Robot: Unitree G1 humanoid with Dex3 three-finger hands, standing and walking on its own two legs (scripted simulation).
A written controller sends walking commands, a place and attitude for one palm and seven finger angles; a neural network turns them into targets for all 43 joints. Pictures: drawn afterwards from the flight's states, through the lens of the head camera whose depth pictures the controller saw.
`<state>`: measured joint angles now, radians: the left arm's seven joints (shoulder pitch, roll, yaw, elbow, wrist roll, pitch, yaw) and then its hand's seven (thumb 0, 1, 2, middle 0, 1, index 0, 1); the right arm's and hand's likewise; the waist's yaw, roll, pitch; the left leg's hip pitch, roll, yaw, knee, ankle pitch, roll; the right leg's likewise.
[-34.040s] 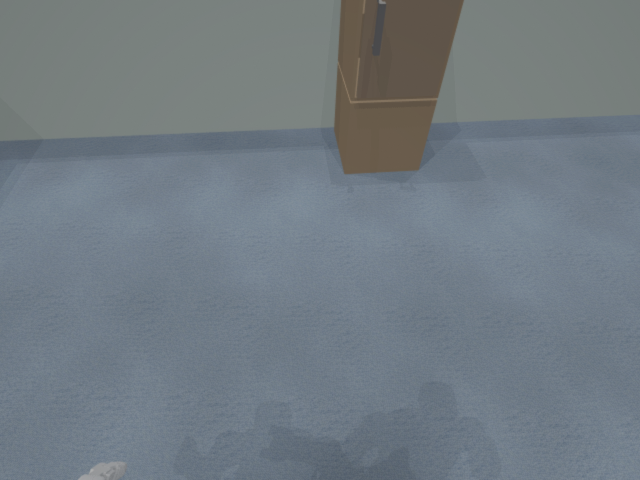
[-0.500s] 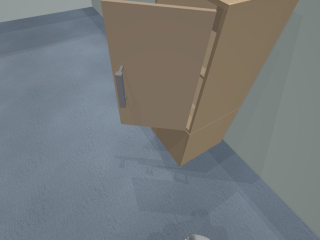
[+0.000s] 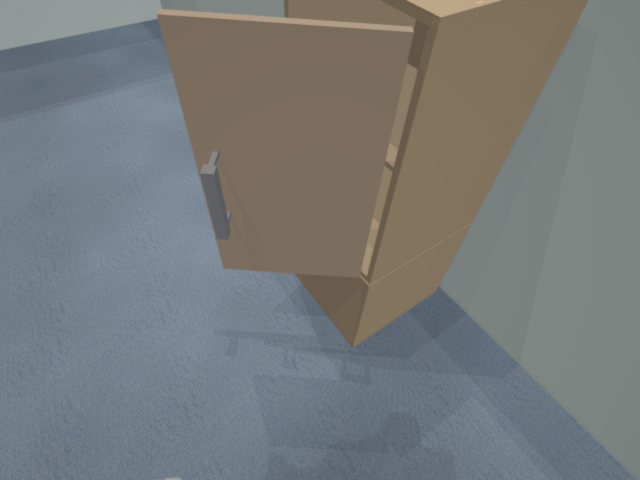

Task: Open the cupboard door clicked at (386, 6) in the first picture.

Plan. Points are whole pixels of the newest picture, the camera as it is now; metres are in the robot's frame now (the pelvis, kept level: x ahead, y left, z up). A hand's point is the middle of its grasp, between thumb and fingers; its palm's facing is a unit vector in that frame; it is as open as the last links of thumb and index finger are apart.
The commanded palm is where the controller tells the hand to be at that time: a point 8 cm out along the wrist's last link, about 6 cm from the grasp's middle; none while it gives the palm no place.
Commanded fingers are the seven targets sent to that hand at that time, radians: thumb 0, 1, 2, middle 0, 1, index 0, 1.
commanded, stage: come to a stop and stand still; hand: left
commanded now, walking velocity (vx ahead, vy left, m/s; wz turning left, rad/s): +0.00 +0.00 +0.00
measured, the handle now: (219, 196) +0.59 +0.21 -0.05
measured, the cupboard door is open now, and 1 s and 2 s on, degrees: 52 52 52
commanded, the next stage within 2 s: look again from close up in 1.00 s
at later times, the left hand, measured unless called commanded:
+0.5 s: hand out of the picture -0.03 +0.17 -0.16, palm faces +0.03 -0.98 -0.22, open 7.4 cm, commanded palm none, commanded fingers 0.00 0.90 0.90 -0.20 -0.30 -0.20 -0.30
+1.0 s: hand out of the picture -0.01 +0.15 -0.16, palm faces +0.02 -0.98 -0.21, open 7.3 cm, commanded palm none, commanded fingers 0.00 0.90 0.90 -0.20 -0.30 -0.20 -0.30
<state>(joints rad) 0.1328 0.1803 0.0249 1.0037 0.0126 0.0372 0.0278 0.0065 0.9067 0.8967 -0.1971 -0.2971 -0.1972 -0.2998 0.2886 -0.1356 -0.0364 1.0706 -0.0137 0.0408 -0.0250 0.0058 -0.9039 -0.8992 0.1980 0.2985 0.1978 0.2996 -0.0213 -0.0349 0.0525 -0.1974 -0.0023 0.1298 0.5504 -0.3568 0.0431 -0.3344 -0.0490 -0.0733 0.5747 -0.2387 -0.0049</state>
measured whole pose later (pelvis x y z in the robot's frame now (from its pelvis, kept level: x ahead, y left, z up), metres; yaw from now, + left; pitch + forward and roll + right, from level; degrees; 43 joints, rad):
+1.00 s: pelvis -0.02 -0.03 +0.01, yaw +0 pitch -2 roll +1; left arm 0.29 0.15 0.00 1.10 0.01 -0.01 0.03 0.02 0.93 0.90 -0.20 -0.30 -0.20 -0.30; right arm 0.38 -0.12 0.00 1.14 -0.02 -0.01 -0.02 0.01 -0.90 -0.90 0.20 0.30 0.20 0.30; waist -0.02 0.01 0.02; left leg -0.15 0.03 0.11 0.44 -0.26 0.00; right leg -0.26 -0.01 -0.08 0.46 -0.18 -0.04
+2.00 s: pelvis +0.01 -0.01 +0.01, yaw +0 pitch +0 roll -1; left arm 0.37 0.13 0.04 1.08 0.03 0.00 0.02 0.01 0.91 0.90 -0.20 -0.30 -0.20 -0.30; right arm 0.40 -0.13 -0.01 1.11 -0.03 -0.01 -0.01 0.01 -0.91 -0.90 0.20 0.30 0.20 0.30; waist 0.02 -0.02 0.00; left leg -0.15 0.01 0.10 0.50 -0.34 0.03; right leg -0.25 -0.01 -0.07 0.50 -0.25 -0.03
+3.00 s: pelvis -0.01 -0.02 +0.00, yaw +0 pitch -2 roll +1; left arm 0.33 0.16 0.00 1.06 0.02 0.01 0.02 0.01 0.91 0.90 -0.20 -0.30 -0.20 -0.30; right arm 0.35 -0.17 -0.01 1.02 -0.03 0.01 -0.01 0.01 -0.90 -0.90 0.20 0.30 0.20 0.30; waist 0.00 0.01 0.01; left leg -0.15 -0.01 0.10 0.49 -0.31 0.02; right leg -0.34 -0.02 -0.08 0.48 -0.12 -0.04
